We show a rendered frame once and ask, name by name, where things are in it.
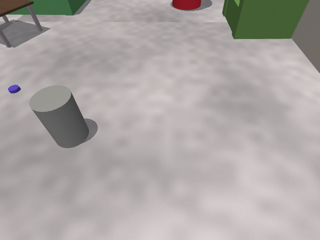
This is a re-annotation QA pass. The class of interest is coffee table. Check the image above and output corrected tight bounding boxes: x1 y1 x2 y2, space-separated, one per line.
0 0 43 48

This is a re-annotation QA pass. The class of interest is armchair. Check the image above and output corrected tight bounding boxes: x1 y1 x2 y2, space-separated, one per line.
222 0 309 39

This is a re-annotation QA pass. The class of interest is sofa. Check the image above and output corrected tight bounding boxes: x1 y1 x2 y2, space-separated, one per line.
7 0 87 16

